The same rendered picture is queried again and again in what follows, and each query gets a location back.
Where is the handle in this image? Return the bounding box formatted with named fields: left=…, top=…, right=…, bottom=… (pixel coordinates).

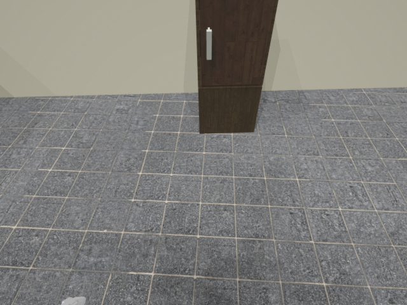
left=207, top=27, right=212, bottom=60

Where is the cupboard door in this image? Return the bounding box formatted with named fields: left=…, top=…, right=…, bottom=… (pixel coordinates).
left=200, top=0, right=275, bottom=86

